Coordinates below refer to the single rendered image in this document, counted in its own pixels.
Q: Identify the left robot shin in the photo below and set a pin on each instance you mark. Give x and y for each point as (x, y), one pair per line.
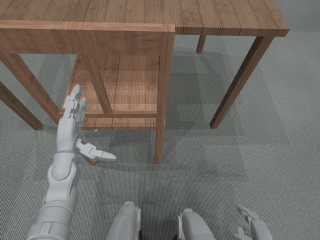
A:
(136, 237)

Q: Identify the table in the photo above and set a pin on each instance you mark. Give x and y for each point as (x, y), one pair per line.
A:
(258, 18)

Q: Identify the left robot forearm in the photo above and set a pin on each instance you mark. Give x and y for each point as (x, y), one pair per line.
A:
(58, 206)

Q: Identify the right robot hand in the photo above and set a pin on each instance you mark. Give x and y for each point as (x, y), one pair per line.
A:
(257, 230)

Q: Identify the left robot hand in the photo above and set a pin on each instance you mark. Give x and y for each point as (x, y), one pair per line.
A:
(69, 129)

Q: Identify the right robot thigh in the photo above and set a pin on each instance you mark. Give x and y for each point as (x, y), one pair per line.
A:
(191, 226)

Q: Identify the chair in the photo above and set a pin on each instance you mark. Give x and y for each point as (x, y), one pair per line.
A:
(123, 70)

